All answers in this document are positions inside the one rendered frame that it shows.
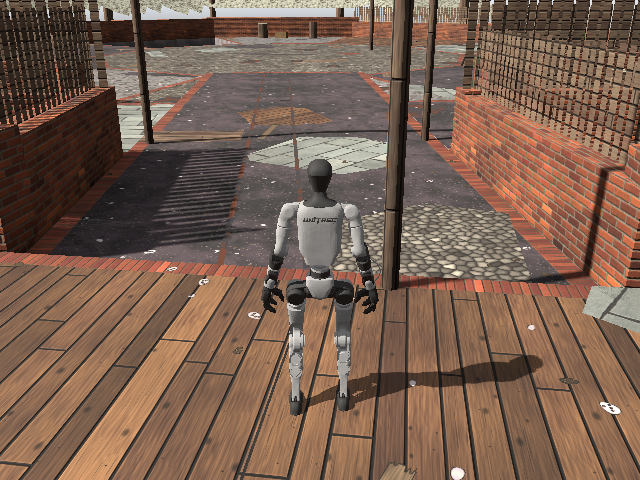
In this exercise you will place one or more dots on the robot left hand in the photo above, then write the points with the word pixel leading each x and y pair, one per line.
pixel 266 298

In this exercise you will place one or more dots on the robot left upper arm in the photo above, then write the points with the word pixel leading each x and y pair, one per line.
pixel 288 212

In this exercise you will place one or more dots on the robot left shin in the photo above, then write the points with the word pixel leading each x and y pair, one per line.
pixel 295 369

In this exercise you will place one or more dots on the robot right upper arm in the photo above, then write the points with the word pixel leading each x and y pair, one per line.
pixel 351 212

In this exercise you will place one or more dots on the robot torso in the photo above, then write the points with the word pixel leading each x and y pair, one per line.
pixel 319 235

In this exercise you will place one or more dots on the left robot forearm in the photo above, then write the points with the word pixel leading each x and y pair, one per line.
pixel 273 270

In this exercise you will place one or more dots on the right robot forearm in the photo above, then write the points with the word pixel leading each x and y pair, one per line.
pixel 365 269

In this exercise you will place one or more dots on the robot right hand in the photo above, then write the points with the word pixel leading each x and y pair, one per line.
pixel 372 299

